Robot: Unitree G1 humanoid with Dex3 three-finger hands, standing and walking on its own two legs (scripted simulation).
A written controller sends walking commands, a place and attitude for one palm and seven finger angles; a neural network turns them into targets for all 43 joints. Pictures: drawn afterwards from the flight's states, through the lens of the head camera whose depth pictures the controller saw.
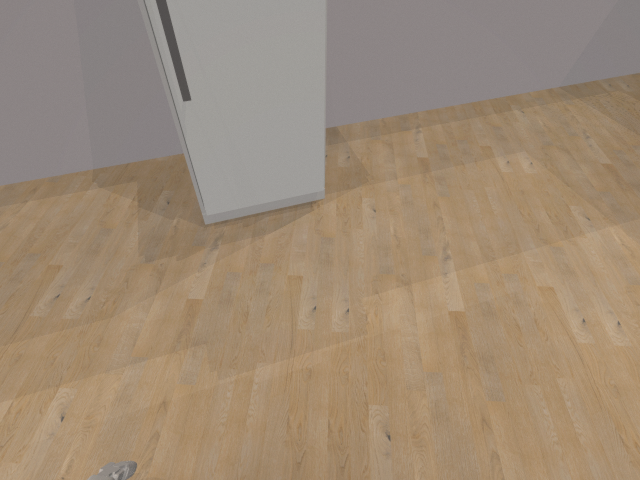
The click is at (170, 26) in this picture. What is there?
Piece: fridge door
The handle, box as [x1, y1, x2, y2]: [156, 0, 190, 101]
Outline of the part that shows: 156,0 183,101 190,100 165,0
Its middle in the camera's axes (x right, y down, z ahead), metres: -0.44 -0.63 +1.09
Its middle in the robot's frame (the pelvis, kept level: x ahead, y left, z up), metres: +1.23 +0.51 +0.12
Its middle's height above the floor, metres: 0.89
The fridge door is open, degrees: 0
